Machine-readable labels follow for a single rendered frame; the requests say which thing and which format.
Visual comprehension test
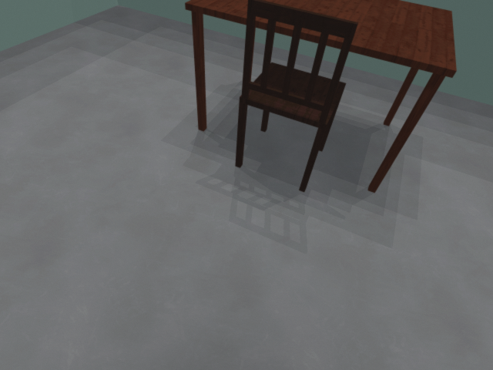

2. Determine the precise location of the table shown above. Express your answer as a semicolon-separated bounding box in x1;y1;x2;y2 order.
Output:
185;0;457;193

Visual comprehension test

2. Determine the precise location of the chair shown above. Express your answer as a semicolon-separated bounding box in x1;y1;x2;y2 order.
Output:
235;0;358;192

